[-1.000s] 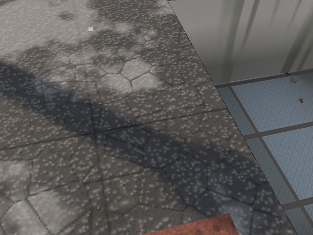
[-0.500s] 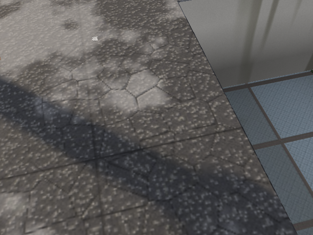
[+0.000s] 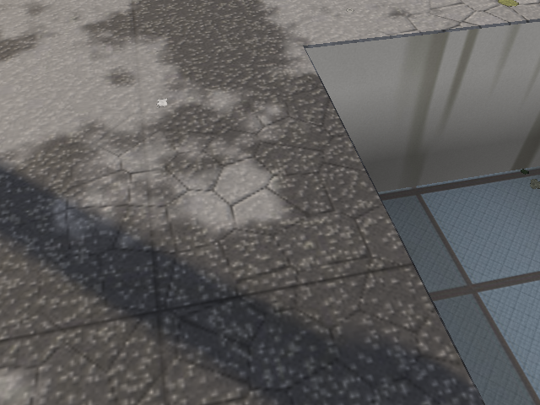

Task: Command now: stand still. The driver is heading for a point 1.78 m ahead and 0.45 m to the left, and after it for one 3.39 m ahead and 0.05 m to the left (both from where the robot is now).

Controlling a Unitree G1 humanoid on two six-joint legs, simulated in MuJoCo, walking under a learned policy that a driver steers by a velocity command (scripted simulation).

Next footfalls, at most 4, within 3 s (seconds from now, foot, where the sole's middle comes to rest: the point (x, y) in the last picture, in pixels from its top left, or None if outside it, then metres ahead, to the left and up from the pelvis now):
2.32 right None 0.46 -0.03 -0.78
2.88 left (226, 337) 0.71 0.15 -0.78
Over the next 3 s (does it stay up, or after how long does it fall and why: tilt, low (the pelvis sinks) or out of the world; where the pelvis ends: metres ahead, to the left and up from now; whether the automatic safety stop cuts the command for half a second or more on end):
stays up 0.65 0.10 -0.02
